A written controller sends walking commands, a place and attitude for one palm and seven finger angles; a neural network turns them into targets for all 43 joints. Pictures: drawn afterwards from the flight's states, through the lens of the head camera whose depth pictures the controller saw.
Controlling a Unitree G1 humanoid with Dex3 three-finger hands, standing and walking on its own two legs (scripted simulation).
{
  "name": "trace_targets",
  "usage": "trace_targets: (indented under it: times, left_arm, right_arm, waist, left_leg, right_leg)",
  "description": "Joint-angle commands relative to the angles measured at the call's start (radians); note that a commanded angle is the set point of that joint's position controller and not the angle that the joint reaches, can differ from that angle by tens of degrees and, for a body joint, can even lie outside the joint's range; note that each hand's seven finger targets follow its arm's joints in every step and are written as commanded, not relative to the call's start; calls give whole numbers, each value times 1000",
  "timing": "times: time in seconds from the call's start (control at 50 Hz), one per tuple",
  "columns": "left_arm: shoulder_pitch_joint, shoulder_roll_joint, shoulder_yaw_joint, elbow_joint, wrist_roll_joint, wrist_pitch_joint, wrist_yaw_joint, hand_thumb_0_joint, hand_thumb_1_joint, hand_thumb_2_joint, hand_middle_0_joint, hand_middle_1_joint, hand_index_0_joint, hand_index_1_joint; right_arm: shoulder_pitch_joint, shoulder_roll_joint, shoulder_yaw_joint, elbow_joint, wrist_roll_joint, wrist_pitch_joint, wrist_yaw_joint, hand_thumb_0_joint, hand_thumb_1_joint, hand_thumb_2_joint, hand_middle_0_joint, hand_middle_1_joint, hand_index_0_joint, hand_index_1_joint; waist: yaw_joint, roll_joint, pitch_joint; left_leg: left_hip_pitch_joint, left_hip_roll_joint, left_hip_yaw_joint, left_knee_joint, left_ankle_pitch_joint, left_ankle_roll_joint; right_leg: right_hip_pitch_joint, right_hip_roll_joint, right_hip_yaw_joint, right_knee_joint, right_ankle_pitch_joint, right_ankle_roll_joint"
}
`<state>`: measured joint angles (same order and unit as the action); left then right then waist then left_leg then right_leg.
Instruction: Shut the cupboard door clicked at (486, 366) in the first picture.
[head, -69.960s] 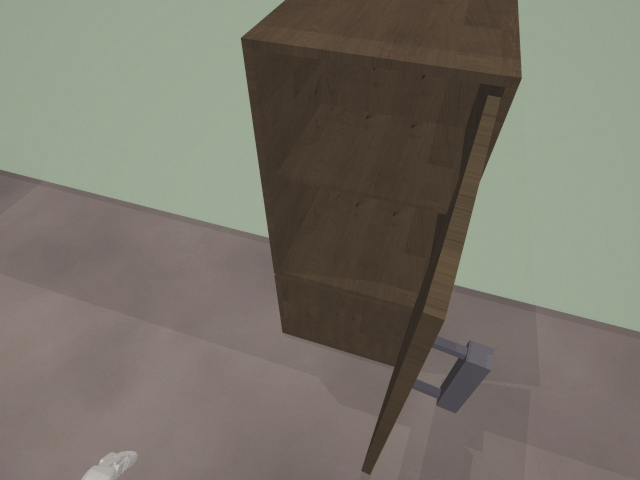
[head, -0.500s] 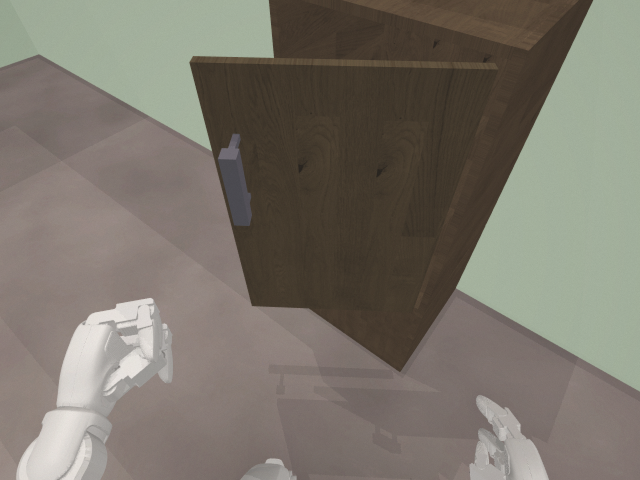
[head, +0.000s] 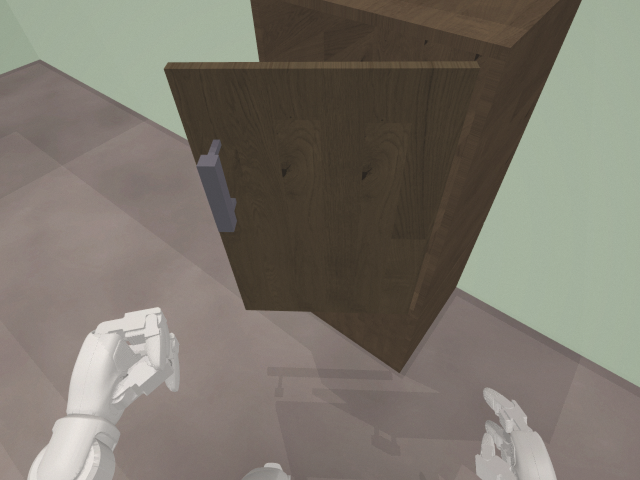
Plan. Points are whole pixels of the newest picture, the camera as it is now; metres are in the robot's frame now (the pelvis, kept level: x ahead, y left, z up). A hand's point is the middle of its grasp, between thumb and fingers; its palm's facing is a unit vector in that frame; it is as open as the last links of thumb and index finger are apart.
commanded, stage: bring the fist close to the handle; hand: left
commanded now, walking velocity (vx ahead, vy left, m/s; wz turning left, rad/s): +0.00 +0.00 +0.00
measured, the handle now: (221, 186) +0.50 +0.19 +0.08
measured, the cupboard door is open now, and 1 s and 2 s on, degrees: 36 36 29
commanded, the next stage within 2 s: push the door shut along its arc in 1.30 s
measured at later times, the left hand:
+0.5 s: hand (203, 285) +0.32 +0.17 +0.09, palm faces -0.01 -1.00 -0.02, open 3.1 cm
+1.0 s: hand (250, 228) +0.42 +0.13 +0.08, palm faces +0.02 -1.00 +0.00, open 3.1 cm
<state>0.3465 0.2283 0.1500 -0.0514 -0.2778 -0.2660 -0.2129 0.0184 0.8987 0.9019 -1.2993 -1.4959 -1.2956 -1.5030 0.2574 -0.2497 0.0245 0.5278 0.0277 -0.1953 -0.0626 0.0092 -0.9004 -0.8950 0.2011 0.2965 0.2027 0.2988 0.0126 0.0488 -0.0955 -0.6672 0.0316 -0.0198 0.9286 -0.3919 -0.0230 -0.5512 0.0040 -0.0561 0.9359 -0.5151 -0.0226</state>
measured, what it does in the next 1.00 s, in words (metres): stands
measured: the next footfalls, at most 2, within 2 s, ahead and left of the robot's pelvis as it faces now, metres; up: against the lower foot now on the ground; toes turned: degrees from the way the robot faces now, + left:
none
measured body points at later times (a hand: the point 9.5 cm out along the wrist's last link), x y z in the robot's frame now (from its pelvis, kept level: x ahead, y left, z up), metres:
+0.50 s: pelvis -0.01 +0.01 +0.00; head +0.03 +0.00 +0.45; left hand +0.32 +0.22 +0.09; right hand +0.14 -0.23 -0.09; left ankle +0.04 +0.13 -0.69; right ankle -0.02 -0.10 -0.69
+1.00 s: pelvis -0.01 +0.02 +0.00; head +0.05 +0.01 +0.45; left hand +0.41 +0.18 +0.08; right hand +0.08 -0.24 -0.12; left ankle +0.04 +0.13 -0.69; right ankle -0.02 -0.10 -0.69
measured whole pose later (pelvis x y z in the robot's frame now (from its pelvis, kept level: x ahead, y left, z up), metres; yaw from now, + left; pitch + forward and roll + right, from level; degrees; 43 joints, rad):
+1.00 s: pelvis -0.01 +0.02 +0.00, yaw -2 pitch +12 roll -1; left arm -0.51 0.18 0.18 0.72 -0.13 -0.32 0.01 0.02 0.90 0.90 -1.30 -1.50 -1.29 -1.50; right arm 0.31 -0.24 0.00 0.65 0.01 -0.07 -0.01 0.01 -0.90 -0.89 0.20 0.30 0.20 0.30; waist -0.07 0.04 -0.10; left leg -0.75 0.04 0.02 0.92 -0.37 0.00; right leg -0.66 0.01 -0.01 0.93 -0.48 0.00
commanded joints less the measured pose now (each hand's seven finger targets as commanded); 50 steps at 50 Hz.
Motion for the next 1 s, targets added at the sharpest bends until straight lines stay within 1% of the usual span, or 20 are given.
trace_targets:
  times: [0.0, 0.08, 0.12, 0.16, 0.22, 0.28, 0.32, 0.34, 0.4, 0.42, 0.48, 0.6, 0.62, 0.66, 0.72, 0.8, 0.86, 0.9, 0.92, 0.98]
  left_arm:
    - [-249, 122, 80, -190, -20, -125, 18, 0, 900, 900, -1300, -1500, -1300, -1500]
    - [-254, 114, 41, -112, -14, -76, -21, 0, 900, 900, -1300, -1500, -1300, -1500]
    - [-282, 139, 55, -61, -9, -34, -27, 0, 900, 900, -1300, -1500, -1300, -1500]
    - [-391, 148, 61, -49, -4, -16, -15, 0, 900, 900, -1300, -1500, -1300, -1500]
    - [-507, 179, 103, -44, 2, -29, 33, 0, 900, 900, -1300, -1500, -1300, -1500]
    - [-583, 123, 62, -39, 18, -65, 74, 0, 900, 900, -1300, -1500, -1300, -1500]
    - [-550, 125, 64, 2, 29, -74, 89, 0, 900, 900, -1300, -1500, -1300, -1500]
    - [-570, 100, 34, 26, 38, -74, 92, 0, 900, 900, -1300, -1500, -1300, -1500]
    - [-591, 100, 24, 130, 57, -49, 91, 0, 900, 900, -1300, -1500, -1300, -1500]
    - [-608, 97, 16, 175, 62, -35, 89, 0, 900, 900, -1300, -1500, -1300, -1500]
    - [-729, 96, 14, 195, 68, -21, 103, 0, 900, 900, -1300, -1500, -1300, -1500]
    - [-973, 110, 31, 210, 87, -97, 170, 0, 900, 900, -1300, -1500, -1300, -1500]
    - [-991, 140, 51, 246, 99, -106, 180, 0, 900, 900, -1300, -1500, -1300, -1500]
    - [-1044, 91, 5, 301, 111, -117, 184, 0, 900, 900, -1300, -1500, -1300, -1500]
    - [-1027, 95, 13, 446, 126, -90, 181, 0, 900, 900, -1300, -1500, -1300, -1500]
    - [-1130, 52, -12, 513, 119, -59, 182, 0, 900, 900, -1300, -1500, -1300, -1500]
    - [-1247, 92, 26, 539, 125, -85, 208, 0, 900, 900, -1300, -1500, -1300, -1500]
    - [-1266, 111, 61, 550, 133, -120, 231, 0, 900, 900, -1300, -1500, -1300, -1500]
    - [-1246, 163, 104, 539, 138, -139, 239, 0, 900, 900, -1300, -1500, -1300, -1500]
    - [-1147, 129, 90, 532, 152, -175, 236, 0, 900, 900, -1300, -1500, -1300, -1500]
  right_arm:
    - [-59, -105, -40, -117, -3, -60, -7, 0, -900, -900, 200, 300, 200, 300]
    - [-47, -118, -46, -111, 6, -53, -6, 0, -900, -900, 200, 300, 200, 300]
    - [-38, -125, -47, -111, 8, -43, -11, 0, -900, -900, 200, 300, 200, 300]
    - [-49, -123, -46, -108, 10, -36, -14, 0, -900, -900, 200, 300, 200, 300]
    - [-66, -121, -41, -99, 4, -29, -18, 0, -900, -900, 200, 300, 200, 300]
    - [-70, -109, -40, -88, 0, -34, -8, 0, -900, -900, 200, 300, 200, 300]
    - [-59, -114, -46, -84, -3, -31, 0, 0, -900, -900, 200, 300, 200, 300]
    - [-57, -113, -47, -78, -3, -27, 3, 0, -900, -900, 200, 300, 200, 300]
    - [-41, -122, -51, -68, 2, -10, 10, 0, -900, -900, 200, 300, 200, 300]
    - [-36, -127, -50, -64, 2, -3, 10, 0, -900, -900, 200, 300, 200, 300]
    - [-37, -127, -52, -65, 6, 13, 10, 0, -900, -900, 200, 300, 200, 300]
    - [-31, -122, -51, -31, -7, 18, 9, 0, -900, -900, 200, 300, 200, 300]
    - [-22, -128, -54, -20, -10, 21, 8, 0, -900, -900, 200, 300, 200, 300]
    - [-17, -123, -52, -10, -12, 24, 16, 0, -900, -900, 200, 300, 200, 300]
    - [15, -136, -62, 4, -11, 41, 24, 0, -900, -900, 200, 300, 200, 300]
    - [40, -135, -68, 3, -7, 61, 31, 0, -900, -900, 200, 300, 200, 300]
    - [56, -136, -68, 12, -12, 74, 31, 0, -900, -900, 200, 300, 200, 300]
    - [65, -133, -72, 17, -20, 76, 36, 0, -900, -900, 200, 300, 200, 300]
    - [72, -138, -74, 16, -24, 79, 38, 0, -900, -900, 200, 300, 200, 300]
    - [76, -127, -78, 4, -31, 90, 54, 0, -900, -900, 200, 300, 200, 300]
  waist:
    - [-29, -34, -150]
    - [-25, -20, -180]
    - [-27, -74, -175]
    - [-32, -65, -161]
    - [-22, -56, -177]
    - [-22, -6, -227]
    - [-13, -23, -247]
    - [-23, -31, -251]
    - [-29, -34, -211]
    - [-33, -70, -188]
    - [-42, -51, -188]
    - [-59, -28, -274]
    - [-61, -38, -274]
    - [-70, 1, -278]
    - [-71, -23, -281]
    - [-84, -39, -300]
    - [-95, -67, -308]
    - [-82, -58, -347]
    - [-63, -44, -375]
    - [-43, -22, -430]
  left_leg:
    - [151, -37, 2, -73, 168, 46]
    - [159, -37, 5, -81, 186, 50]
    - [147, -33, 1, -87, 185, 53]
    - [152, -33, 0, -99, 168, 51]
    - [162, -33, -3, -112, 152, 49]
    - [218, -30, -7, -124, 177, 44]
    - [218, -27, -5, -124, 200, 44]
    - [221, -28, -1, -125, 202, 45]
    - [205, -23, 2, -137, 171, 41]
    - [185, -25, 1, -141, 153, 44]
    - [201, -23, 3, -153, 134, 43]
    - [243, -18, -6, -133, 159, 40]
    - [234, -15, -8, -128, 155, 41]
    - [245, -17, -11, -128, 150, 39]
    - [235, -15, -15, -127, 157, 36]
    - [243, -16, -8, -128, 183, 36]
    - [232, -16, -8, -121, 199, 39]
    - [239, -18, -3, -109, 220, 40]
    - [238, -19, -1, -103, 246, 39]
    - [258, -21, 17, -95, 329, 38]
  right_leg:
    - [-29, 4, 59, -167, 310, 25]
    - [0, -1, 68, -179, 340, 26]
    - [7, -1, 72, -191, 337, 32]
    - [-8, -2, 66, -197, 306, 29]
    - [-9, 4, 58, -196, 255, 21]
    - [-20, 10, 32, -168, 281, 11]
    - [-4, 14, 27, -162, 305, 9]
    - [-7, 11, 26, -162, 316, 12]
    - [-35, 13, 24, -174, 289, 13]
    - [-34, 13, 27, -186, 271, 15]
    - [-48, 12, 26, -196, 249, 13]
    - [-63, 17, 22, -168, 264, 9]
    - [-73, 20, 23, -164, 255, 9]
    - [-98, 19, 19, -157, 252, 7]
    - [-106, 24, 14, -159, 260, 6]
    - [-98, 24, 12, -168, 301, 9]
    - [-93, 25, 17, -164, 321, 11]
    - [-85, 27, 21, -152, 340, 11]
    - [-61, 28, 25, -140, 366, 7]
    - [-19, 28, 26, -119, 461, 6]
